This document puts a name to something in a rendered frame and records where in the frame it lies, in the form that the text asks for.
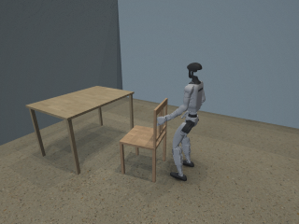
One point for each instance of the left robot upper arm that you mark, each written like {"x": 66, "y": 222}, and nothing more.
{"x": 188, "y": 91}

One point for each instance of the chair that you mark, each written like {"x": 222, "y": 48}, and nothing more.
{"x": 147, "y": 138}

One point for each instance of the robot right hand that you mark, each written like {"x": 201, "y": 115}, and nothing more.
{"x": 186, "y": 114}

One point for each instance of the robot left foot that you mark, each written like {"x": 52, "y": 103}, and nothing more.
{"x": 177, "y": 176}

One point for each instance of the left robot forearm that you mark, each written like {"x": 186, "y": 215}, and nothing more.
{"x": 176, "y": 113}

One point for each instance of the robot right shin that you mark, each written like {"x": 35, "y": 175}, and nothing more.
{"x": 187, "y": 151}

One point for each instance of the robot left hand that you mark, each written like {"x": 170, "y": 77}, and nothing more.
{"x": 161, "y": 121}

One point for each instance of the right robot upper arm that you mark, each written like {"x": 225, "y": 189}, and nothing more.
{"x": 203, "y": 93}

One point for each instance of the table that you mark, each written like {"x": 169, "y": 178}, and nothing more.
{"x": 75, "y": 104}

